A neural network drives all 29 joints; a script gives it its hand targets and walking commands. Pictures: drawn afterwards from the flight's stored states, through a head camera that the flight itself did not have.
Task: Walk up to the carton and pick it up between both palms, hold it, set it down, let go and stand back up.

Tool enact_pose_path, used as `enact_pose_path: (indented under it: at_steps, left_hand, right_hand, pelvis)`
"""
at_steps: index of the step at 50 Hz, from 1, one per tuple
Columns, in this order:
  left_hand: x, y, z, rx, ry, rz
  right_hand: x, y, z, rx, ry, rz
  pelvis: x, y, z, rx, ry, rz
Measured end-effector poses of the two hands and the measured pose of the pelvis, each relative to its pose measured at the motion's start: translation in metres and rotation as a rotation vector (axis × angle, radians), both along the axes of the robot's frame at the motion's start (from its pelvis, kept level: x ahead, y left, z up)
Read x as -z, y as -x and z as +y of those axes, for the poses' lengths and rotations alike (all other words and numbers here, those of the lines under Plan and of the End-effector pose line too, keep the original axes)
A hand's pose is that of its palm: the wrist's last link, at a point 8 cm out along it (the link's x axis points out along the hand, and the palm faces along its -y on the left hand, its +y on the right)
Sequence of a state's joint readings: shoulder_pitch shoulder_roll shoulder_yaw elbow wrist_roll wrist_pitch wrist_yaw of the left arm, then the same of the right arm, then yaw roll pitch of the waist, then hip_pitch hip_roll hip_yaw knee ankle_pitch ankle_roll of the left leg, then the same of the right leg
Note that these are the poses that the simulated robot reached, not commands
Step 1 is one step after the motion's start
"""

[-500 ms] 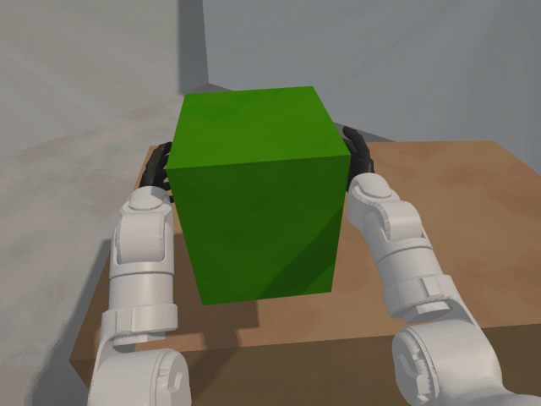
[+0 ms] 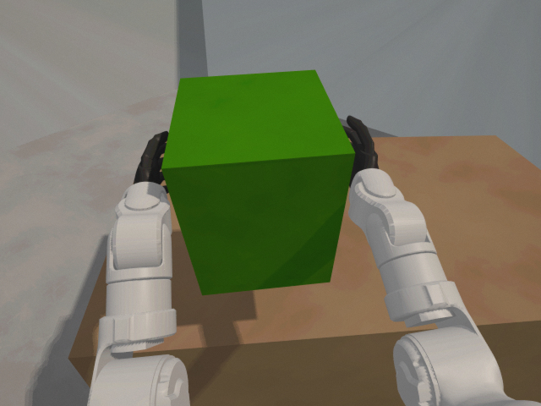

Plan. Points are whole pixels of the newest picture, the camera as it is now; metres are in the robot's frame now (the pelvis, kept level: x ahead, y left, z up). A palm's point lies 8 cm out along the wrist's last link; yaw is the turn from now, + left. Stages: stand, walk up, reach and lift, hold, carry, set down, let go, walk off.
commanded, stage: hold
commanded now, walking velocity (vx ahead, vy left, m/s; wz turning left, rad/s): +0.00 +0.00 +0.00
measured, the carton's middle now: (257, 184) +0.39 +0.03 +0.18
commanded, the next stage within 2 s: none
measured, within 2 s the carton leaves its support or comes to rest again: neither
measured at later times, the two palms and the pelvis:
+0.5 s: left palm (144, 169) +0.35 +0.17 +0.24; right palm (367, 154) +0.36 -0.12 +0.25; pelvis +0.00 +0.00 +0.00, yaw +0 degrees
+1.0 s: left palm (151, 191) +0.35 +0.17 +0.20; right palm (360, 174) +0.37 -0.12 +0.21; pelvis +0.00 +0.00 +0.00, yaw +0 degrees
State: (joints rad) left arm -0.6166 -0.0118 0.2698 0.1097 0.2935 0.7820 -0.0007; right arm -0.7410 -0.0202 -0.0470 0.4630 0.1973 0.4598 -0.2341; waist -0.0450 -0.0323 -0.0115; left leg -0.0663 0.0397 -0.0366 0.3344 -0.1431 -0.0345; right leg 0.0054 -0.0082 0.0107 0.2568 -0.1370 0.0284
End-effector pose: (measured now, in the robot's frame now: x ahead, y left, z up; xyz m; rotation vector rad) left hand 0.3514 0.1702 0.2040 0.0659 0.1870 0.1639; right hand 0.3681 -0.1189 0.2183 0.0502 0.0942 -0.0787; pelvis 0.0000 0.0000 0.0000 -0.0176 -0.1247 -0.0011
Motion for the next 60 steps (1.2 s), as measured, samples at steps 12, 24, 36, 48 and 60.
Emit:
enact_pose_path:
  at_steps: [12,24,36,48,60]
  left_hand:
    - [0.002,0.0,0.0,0.009,0.008,0.049]
    - [-0.033,0.005,0.001,-0.004,0.001,-0.119]
    - [0.007,-0.003,0.0,0.002,-0.001,0.04]
    - [-0.006,0.0,0.001,0.007,0.0,0.015]
    - [-0.023,0.002,0.001,-0.006,-0.007,-0.094]
  right_hand:
    - [0.0,0.001,-0.001,0.004,0.031,0.048]
    - [-0.034,0.007,0.001,0.002,0.003,-0.122]
    - [0.008,-0.003,0.0,0.001,0.019,0.034]
    - [-0.01,0.0,0.001,0.001,0.027,0.006]
    - [-0.023,0.002,0.001,-0.002,0.003,-0.104]
  pelvis:
    - [0.0,0.0,0.0,0.0,0.0,-0.004]
    - [0.0,-0.003,0.0,0.0,0.0,0.0]
    - [0.0,0.0,0.0,-0.001,0.0,-0.006]
    - [0.0,-0.003,-0.001,-0.001,-0.001,-0.005]
    - [0.0,-0.005,-0.001,-0.001,-0.001,-0.003]
